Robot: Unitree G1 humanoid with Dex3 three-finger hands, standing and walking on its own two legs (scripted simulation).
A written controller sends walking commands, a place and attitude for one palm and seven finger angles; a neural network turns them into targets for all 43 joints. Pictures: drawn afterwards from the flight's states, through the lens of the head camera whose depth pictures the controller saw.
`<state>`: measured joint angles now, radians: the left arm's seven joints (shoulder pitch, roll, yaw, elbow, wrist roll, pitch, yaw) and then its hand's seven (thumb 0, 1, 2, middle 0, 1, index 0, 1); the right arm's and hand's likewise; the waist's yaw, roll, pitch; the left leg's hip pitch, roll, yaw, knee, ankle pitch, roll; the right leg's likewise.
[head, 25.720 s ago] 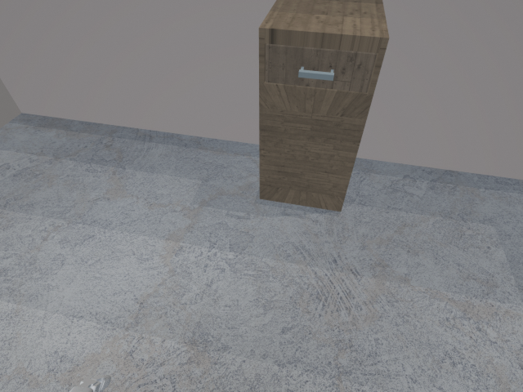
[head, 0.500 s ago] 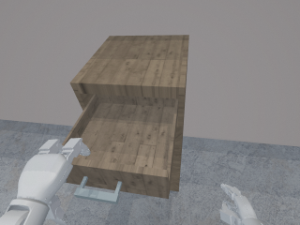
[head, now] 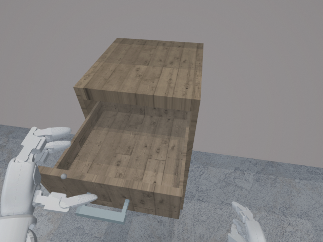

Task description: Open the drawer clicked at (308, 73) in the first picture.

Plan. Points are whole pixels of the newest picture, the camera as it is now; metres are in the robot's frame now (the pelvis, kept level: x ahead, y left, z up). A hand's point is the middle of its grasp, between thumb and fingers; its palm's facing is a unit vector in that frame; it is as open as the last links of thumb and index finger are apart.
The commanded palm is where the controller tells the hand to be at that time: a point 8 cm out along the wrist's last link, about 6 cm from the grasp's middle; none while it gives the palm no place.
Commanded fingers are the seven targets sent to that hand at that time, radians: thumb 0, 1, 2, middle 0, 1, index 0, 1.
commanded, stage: draw the hand back to the body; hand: left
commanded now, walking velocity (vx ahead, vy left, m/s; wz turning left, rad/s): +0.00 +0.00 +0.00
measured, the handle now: (104, 207) +0.21 +0.18 -0.03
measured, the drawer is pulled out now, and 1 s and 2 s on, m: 0.30 0.30 0.30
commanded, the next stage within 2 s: step back with the hand held close in 0.68 s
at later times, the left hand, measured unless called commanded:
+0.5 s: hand (49, 180) +0.18 +0.22 +0.16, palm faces +0.40 -0.82 -0.40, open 8.5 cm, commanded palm +0.13 +0.27 +0.18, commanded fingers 0.00 0.90 0.90 -0.20 -0.30 -0.20 -0.30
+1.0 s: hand (56, 181) +0.18 +0.22 +0.16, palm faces +0.34 -0.81 -0.48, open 7.4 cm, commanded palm +0.11 +0.26 +0.18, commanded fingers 0.00 0.90 0.90 -0.20 -0.30 -0.20 -0.30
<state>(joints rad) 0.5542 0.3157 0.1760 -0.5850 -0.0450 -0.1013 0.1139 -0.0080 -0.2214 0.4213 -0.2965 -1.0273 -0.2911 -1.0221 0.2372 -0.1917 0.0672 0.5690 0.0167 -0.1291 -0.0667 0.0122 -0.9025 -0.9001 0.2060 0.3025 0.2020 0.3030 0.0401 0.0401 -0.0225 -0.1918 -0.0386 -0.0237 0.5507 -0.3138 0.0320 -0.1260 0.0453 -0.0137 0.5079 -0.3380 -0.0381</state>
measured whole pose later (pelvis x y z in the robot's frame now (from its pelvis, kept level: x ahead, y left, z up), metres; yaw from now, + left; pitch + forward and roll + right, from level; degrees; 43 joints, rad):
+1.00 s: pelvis -0.01 -0.02 +0.00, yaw +1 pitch +1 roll +0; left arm 0.59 0.36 0.34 -0.50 -0.05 -0.18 0.10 0.01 0.89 0.90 -0.21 -0.31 -0.21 -0.30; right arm 0.18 -0.24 -0.01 0.58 0.03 -0.03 -0.06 0.01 -0.90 -0.90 0.21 0.30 0.20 0.30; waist 0.00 0.05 0.02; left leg -0.27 -0.01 -0.04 0.52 -0.27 0.00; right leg -0.19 0.07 -0.05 0.47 -0.29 -0.07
